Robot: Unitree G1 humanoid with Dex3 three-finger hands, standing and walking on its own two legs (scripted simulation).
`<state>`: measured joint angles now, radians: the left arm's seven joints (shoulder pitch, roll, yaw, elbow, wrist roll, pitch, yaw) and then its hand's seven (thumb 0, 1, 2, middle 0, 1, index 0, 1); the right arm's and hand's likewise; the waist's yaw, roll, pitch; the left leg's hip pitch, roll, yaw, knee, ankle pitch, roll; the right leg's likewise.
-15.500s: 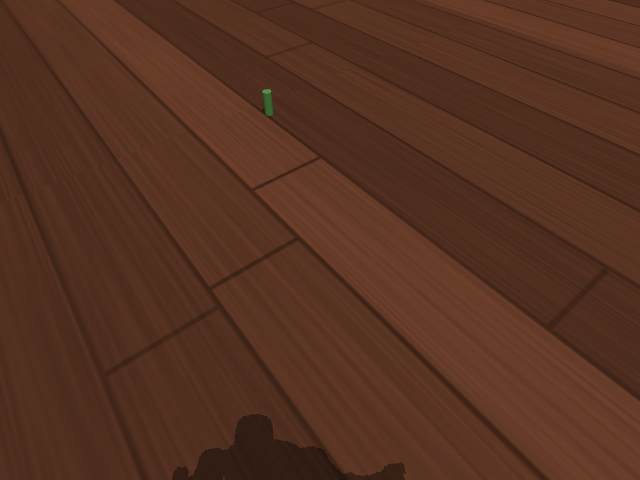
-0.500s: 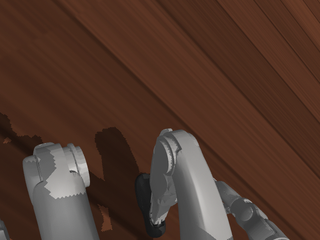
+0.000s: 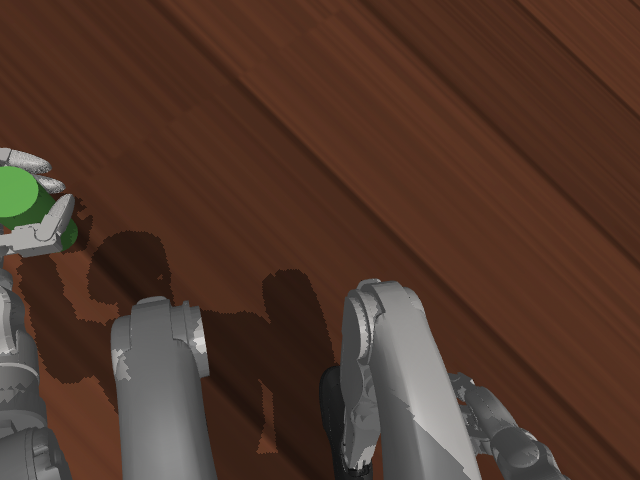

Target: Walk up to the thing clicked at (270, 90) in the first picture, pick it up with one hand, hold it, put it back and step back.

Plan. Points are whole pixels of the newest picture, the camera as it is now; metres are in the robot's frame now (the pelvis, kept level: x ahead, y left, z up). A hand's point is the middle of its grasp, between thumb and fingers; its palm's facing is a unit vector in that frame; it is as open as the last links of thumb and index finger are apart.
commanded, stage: settle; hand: left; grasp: from the side
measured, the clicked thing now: (34, 215) +0.42 +0.31 -0.09
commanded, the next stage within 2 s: lift in 0.88 s
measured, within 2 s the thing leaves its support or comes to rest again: neither
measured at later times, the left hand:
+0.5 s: hand (25, 184) +0.42 +0.29 -0.01, palm faces +0.28 -0.96 -0.06, open 7.0 cm
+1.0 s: hand (21, 166) +0.43 +0.29 +0.01, palm faces +0.29 -0.95 -0.06, open 7.0 cm
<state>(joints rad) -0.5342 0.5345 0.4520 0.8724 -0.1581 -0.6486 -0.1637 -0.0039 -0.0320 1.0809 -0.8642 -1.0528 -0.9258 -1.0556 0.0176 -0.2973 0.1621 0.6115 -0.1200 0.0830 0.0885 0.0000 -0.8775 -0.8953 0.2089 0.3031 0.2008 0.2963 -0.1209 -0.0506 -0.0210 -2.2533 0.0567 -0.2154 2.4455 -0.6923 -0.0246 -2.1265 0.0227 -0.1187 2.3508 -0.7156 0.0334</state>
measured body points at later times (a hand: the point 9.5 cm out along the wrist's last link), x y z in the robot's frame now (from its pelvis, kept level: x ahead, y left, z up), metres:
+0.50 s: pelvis +0.00 -0.01 +0.03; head +0.20 +0.07 +0.42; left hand +0.40 +0.34 +0.00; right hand +0.17 -0.26 -0.09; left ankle +0.08 +0.14 -0.29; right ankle +0.10 -0.12 -0.29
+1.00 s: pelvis +0.00 +0.00 +0.04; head +0.20 +0.07 +0.44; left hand +0.41 +0.34 +0.02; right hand +0.15 -0.26 -0.07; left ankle +0.08 +0.14 -0.29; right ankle +0.10 -0.12 -0.29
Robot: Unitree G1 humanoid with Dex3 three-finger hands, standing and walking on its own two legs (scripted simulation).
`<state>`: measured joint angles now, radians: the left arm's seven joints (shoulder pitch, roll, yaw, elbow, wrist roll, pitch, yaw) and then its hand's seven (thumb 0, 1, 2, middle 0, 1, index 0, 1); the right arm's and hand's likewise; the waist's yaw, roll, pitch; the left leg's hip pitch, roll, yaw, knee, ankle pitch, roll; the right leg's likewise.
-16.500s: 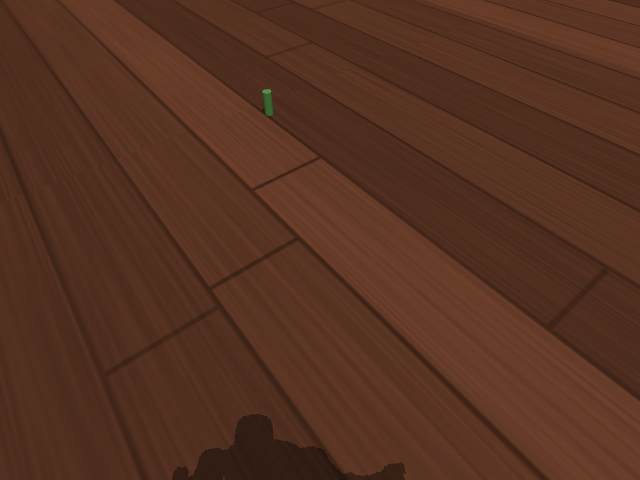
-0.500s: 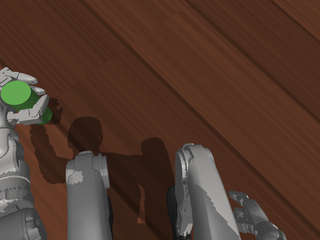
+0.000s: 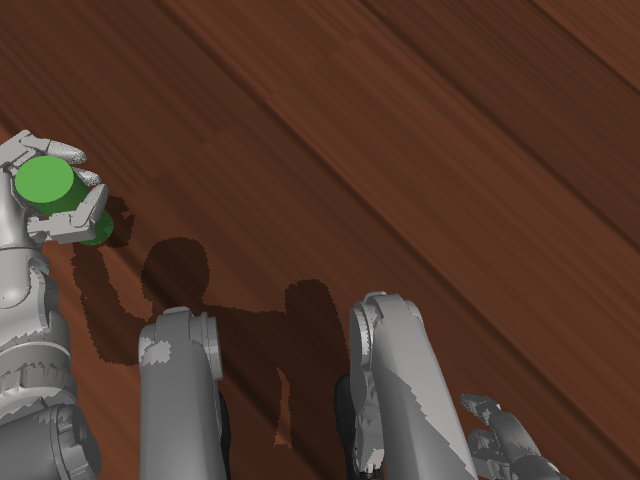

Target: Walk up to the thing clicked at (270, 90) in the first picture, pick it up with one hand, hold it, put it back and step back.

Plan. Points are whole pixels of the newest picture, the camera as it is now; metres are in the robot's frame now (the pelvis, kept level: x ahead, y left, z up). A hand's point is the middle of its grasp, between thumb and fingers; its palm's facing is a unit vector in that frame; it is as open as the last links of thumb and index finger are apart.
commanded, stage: lift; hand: left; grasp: from the side
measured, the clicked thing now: (72, 206) +0.45 +0.28 -0.06
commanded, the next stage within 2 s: none
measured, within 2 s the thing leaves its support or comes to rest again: neither
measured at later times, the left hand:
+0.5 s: hand (39, 181) +0.42 +0.26 +0.05, palm faces +0.20 -0.98 -0.05, open 7.0 cm
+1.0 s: hand out of the picture +0.39 +0.24 +0.22, palm faces +0.23 -0.97 -0.06, open 7.0 cm
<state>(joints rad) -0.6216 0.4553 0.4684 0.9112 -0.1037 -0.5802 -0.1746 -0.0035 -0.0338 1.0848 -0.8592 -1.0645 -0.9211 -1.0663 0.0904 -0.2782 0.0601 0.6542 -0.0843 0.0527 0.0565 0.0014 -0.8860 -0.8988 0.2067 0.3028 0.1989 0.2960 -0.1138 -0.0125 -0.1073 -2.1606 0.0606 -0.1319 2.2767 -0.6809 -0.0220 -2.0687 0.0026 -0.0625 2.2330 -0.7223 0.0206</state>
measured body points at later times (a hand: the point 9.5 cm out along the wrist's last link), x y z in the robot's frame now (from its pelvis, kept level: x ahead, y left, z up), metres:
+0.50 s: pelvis +0.00 +0.00 +0.05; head +0.19 +0.04 +0.46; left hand +0.41 +0.31 +0.05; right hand +0.15 -0.26 -0.07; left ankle +0.08 +0.14 -0.34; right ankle +0.09 -0.13 -0.34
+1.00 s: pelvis +0.03 +0.01 +0.20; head +0.17 +0.04 +0.62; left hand +0.38 +0.29 +0.23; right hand +0.21 -0.23 +0.08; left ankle +0.08 +0.13 -0.34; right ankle +0.09 -0.13 -0.34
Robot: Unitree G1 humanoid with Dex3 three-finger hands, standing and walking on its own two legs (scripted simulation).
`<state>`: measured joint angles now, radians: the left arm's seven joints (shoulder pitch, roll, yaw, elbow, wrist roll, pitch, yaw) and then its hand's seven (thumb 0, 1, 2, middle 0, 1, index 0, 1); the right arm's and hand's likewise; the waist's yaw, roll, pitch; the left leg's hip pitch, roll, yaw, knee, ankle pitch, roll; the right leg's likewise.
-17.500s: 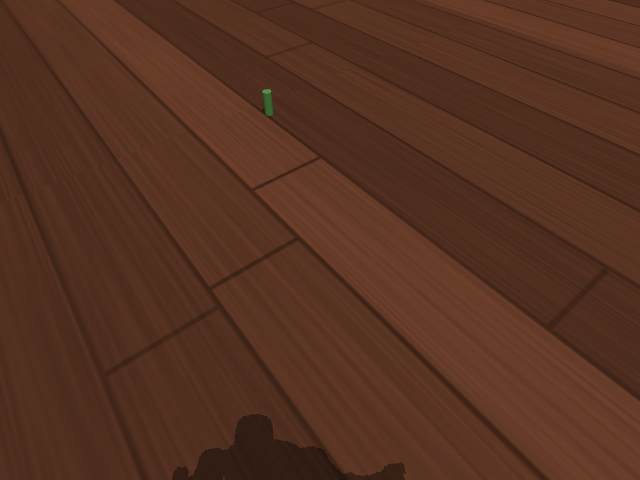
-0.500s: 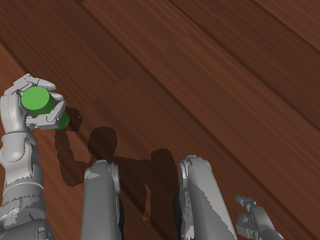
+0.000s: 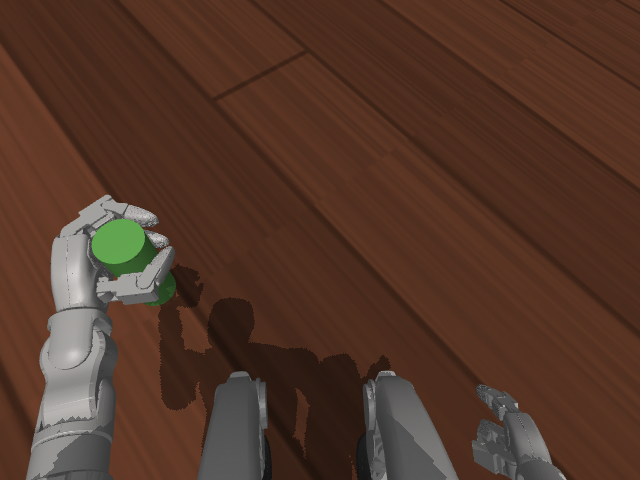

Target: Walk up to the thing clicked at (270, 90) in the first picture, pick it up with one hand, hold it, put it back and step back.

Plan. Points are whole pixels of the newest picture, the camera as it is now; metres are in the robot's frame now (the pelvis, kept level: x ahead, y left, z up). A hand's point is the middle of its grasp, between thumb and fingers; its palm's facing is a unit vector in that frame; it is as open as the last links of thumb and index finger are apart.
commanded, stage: lift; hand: left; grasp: from the side
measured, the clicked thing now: (139, 267) +0.38 +0.22 -0.01
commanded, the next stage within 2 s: hold in 1.16 s
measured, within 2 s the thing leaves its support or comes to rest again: neither
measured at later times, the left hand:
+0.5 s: hand (109, 221) +0.36 +0.20 +0.13, palm faces +0.17 -0.98 -0.05, open 7.0 cm
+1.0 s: hand (105, 176) +0.38 +0.18 +0.18, palm faces +0.18 -0.98 -0.03, open 7.0 cm
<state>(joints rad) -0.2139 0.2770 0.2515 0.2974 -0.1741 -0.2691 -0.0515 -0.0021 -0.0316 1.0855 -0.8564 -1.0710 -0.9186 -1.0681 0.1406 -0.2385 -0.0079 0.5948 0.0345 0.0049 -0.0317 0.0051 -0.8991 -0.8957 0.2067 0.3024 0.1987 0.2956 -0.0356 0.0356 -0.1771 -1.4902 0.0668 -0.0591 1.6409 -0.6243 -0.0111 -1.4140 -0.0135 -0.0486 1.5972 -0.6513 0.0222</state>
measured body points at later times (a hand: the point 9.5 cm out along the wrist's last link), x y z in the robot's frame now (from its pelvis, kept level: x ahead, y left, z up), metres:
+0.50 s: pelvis +0.02 +0.00 +0.10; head +0.11 +0.02 +0.54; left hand +0.35 +0.25 +0.14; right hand +0.17 -0.24 -0.01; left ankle +0.06 +0.12 -0.54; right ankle +0.05 -0.14 -0.54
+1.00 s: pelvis +0.05 +0.00 +0.14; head +0.11 +0.01 +0.58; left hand +0.36 +0.24 +0.19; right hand +0.19 -0.24 +0.03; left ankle +0.06 +0.12 -0.54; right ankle +0.05 -0.14 -0.54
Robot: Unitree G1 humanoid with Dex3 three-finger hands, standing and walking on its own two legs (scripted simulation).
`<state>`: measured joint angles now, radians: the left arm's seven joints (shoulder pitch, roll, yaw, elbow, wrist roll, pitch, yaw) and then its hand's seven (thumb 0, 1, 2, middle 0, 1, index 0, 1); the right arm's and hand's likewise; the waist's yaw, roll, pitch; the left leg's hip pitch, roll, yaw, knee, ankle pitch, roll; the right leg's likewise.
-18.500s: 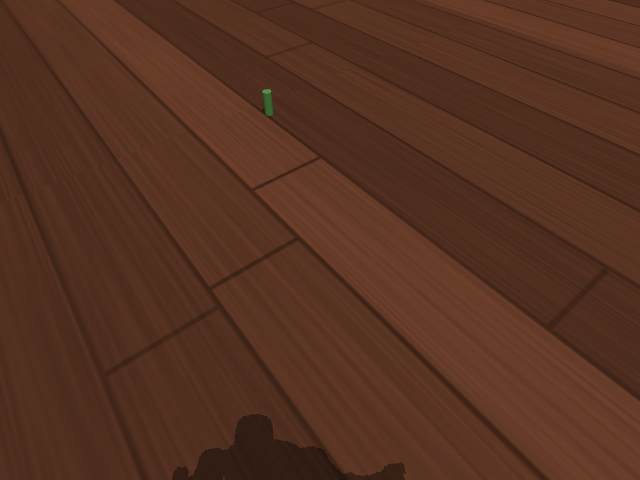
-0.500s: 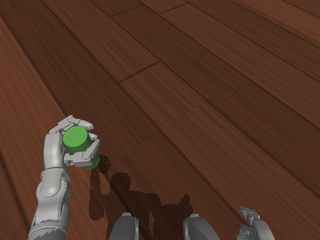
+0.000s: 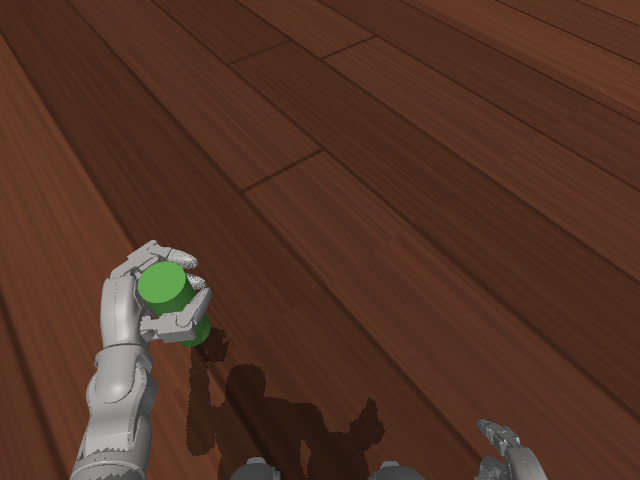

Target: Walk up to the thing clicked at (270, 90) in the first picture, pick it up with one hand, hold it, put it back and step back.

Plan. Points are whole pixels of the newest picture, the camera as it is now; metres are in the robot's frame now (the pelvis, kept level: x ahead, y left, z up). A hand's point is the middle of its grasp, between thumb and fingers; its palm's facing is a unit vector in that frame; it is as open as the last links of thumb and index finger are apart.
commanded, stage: lift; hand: left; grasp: from the side
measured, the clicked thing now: (178, 308) +0.34 +0.18 +0.01
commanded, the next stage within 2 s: hold in 0.16 s
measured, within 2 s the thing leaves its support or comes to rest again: neither
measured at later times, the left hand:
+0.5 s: hand (181, 288) +0.34 +0.17 +0.06, palm faces +0.14 -0.99 -0.02, open 7.0 cm
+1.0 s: hand (178, 285) +0.33 +0.17 +0.08, palm faces +0.14 -0.99 -0.02, open 7.0 cm
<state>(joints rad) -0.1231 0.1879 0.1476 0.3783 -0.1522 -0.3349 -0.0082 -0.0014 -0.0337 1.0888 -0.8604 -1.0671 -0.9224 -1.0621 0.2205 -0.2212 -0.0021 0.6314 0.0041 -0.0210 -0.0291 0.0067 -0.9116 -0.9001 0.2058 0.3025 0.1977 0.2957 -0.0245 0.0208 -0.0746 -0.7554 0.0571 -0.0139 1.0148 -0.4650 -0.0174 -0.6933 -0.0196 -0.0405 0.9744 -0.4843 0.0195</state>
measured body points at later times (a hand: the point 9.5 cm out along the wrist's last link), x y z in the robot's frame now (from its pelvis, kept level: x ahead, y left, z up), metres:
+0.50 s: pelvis +0.01 +0.00 +0.02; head +0.06 +0.00 +0.46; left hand +0.33 +0.22 +0.07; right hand +0.14 -0.25 -0.10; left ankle +0.02 +0.13 -0.68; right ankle +0.00 -0.13 -0.68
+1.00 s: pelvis +0.01 +0.00 +0.03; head +0.05 +0.00 +0.47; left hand +0.32 +0.22 +0.08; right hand +0.14 -0.24 -0.08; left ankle +0.02 +0.13 -0.68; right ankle +0.00 -0.13 -0.68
